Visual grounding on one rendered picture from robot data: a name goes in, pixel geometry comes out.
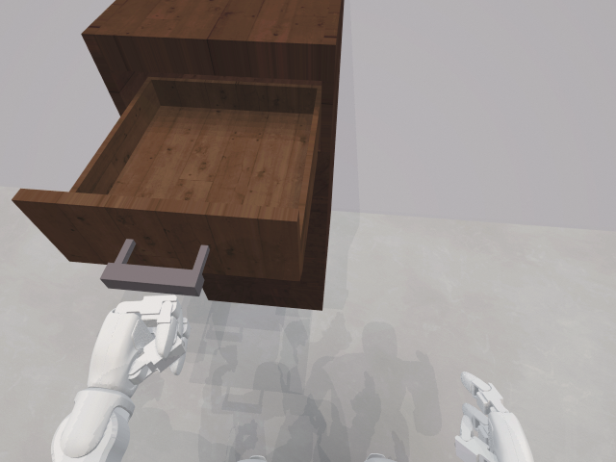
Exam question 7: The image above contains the drawer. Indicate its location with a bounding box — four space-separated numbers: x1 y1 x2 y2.
12 77 321 281

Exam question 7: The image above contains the left robot forearm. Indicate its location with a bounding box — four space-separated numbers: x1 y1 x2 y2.
51 388 135 462

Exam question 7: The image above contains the left robot hand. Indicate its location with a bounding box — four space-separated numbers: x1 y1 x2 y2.
88 295 192 398

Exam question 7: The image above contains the right robot hand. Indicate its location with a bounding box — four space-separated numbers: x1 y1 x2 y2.
455 372 534 462

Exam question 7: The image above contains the handle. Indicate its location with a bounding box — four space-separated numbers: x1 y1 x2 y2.
100 239 210 296

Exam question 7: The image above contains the cabinet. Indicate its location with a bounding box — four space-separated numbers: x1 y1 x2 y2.
81 0 345 311

